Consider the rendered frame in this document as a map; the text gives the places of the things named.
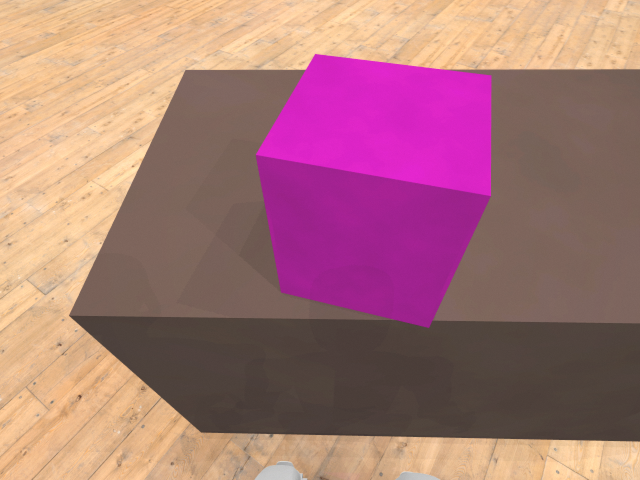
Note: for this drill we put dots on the pedestal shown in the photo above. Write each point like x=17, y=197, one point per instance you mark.
x=536, y=337

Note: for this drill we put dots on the carton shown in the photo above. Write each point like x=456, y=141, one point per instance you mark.
x=375, y=176

